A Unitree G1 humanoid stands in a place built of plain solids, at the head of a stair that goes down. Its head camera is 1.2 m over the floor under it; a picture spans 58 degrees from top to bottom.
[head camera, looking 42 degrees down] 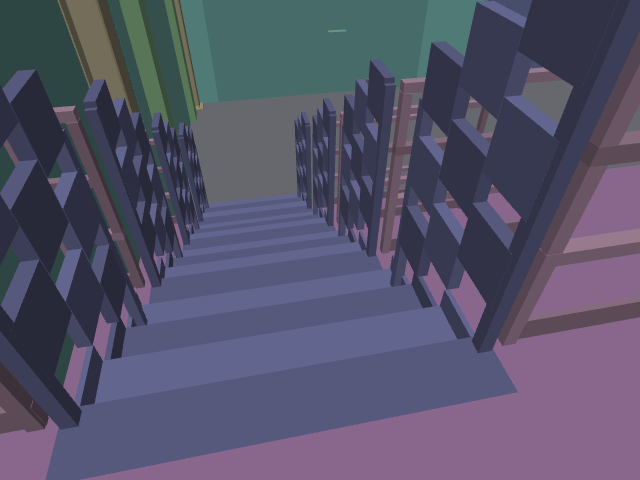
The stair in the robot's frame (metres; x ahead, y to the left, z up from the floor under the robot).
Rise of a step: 0.15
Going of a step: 0.26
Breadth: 1.32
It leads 11 degrees to the left of straight ahead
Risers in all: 4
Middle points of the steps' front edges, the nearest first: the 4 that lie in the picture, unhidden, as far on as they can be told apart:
0.73 0.10 0.00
0.99 0.15 -0.15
1.24 0.20 -0.31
1.50 0.25 -0.46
